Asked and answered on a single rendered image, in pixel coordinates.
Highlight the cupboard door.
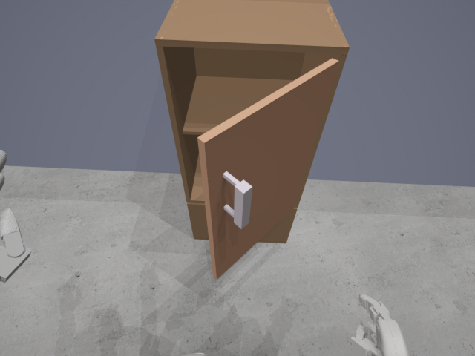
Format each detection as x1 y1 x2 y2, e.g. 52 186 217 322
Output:
197 58 339 280

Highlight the robot right hand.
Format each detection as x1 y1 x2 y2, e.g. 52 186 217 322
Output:
351 294 410 356

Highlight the robot left hand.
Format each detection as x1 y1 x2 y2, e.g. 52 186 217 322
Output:
0 150 31 283

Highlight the handle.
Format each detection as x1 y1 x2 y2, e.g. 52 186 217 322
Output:
223 171 252 229

